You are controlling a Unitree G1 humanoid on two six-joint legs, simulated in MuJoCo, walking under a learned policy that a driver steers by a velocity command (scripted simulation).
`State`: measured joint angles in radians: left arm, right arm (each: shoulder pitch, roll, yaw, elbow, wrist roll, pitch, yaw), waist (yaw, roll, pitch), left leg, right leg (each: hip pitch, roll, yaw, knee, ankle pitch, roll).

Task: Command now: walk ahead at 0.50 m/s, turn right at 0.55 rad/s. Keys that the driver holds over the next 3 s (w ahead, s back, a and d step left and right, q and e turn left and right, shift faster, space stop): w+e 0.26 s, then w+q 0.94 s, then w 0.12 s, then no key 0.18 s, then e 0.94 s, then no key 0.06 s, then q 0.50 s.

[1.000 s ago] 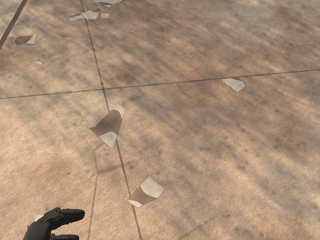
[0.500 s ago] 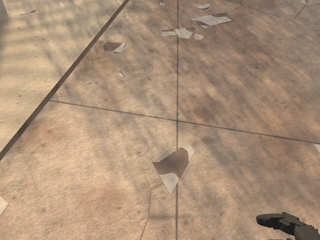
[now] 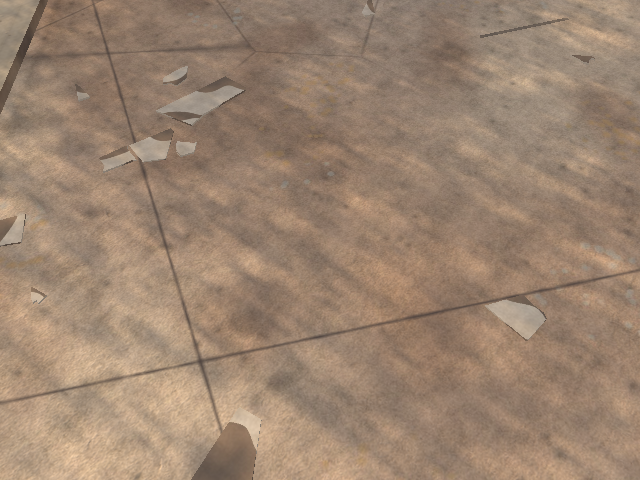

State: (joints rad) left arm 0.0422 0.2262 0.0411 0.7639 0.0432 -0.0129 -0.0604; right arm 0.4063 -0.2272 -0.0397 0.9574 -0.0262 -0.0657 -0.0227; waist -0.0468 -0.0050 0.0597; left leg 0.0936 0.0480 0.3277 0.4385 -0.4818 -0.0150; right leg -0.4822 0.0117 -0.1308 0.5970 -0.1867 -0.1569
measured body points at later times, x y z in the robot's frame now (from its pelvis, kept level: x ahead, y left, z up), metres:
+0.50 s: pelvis +0.28 -0.02 +0.01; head +0.31 -0.02 +0.46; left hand +0.30 +0.26 -0.12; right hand +0.43 -0.27 -0.09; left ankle +0.45 +0.06 -0.70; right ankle +0.11 -0.06 -0.72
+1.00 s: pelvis +0.55 -0.02 +0.02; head +0.59 -0.01 +0.47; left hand +0.76 +0.21 -0.07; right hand +0.54 -0.30 -0.10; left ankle +0.45 +0.05 -0.72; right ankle +0.72 -0.16 -0.68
